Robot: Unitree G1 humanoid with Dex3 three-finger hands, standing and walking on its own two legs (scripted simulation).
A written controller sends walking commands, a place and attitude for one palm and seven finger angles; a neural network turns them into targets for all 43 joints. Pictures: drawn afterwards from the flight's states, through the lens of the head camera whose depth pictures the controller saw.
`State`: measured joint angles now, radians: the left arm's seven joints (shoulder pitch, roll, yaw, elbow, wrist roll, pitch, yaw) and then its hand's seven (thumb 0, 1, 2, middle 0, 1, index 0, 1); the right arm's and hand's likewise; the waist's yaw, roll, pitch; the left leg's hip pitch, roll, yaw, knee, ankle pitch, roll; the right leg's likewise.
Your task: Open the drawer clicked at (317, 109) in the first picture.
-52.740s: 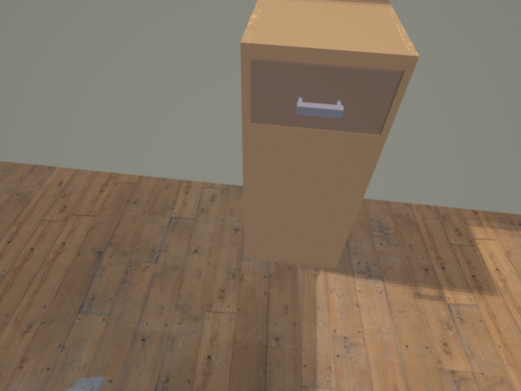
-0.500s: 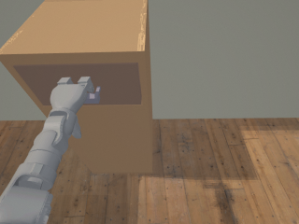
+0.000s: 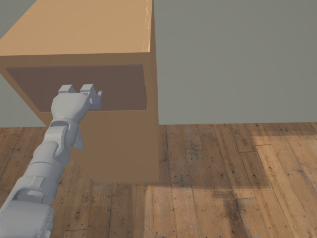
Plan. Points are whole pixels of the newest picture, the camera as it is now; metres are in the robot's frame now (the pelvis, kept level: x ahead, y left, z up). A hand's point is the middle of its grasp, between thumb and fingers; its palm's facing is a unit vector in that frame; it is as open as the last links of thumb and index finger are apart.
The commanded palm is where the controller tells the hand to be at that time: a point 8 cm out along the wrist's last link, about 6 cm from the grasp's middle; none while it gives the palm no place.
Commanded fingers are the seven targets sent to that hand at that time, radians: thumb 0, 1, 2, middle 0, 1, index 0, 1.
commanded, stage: lower the fingers behind the handle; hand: left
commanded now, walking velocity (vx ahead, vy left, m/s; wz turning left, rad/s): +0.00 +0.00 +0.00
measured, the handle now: (82, 98) +0.48 +0.24 +0.06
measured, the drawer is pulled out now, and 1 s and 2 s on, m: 0.00 0.00 0.04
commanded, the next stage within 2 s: close the thumb around the handle in 0.22 s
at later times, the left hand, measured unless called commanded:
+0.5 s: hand (79, 117) +0.42 +0.23 +0.06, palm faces +0.00 -0.02 -1.00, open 13.3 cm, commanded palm +0.38 +0.24 +0.10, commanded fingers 0.00 0.06 0.54 -0.34 -1.26 -0.34 -1.26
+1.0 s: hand (80, 117) +0.42 +0.23 +0.05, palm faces -0.02 -0.01 -1.00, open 6.8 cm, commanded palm +0.38 +0.24 +0.10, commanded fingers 0.00 0.90 0.90 -0.40 -1.35 -0.40 -1.35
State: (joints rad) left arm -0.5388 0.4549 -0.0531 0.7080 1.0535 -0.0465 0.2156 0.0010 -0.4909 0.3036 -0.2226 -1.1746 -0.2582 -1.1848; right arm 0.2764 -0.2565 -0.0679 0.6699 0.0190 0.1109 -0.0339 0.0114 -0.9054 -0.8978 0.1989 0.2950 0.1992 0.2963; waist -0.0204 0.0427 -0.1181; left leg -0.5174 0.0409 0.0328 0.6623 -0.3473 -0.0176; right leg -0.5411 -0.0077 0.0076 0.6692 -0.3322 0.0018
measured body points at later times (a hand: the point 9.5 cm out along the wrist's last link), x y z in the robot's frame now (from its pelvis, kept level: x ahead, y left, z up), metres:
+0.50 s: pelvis +0.00 +0.00 +0.00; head +0.05 -0.02 +0.45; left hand +0.41 +0.23 +0.11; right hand +0.10 -0.26 -0.13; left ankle -0.02 +0.13 -0.72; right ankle -0.01 -0.12 -0.72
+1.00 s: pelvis +0.01 +0.00 +0.00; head +0.05 -0.02 +0.45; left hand +0.41 +0.23 +0.11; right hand +0.09 -0.26 -0.13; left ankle -0.02 +0.13 -0.72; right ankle -0.01 -0.12 -0.72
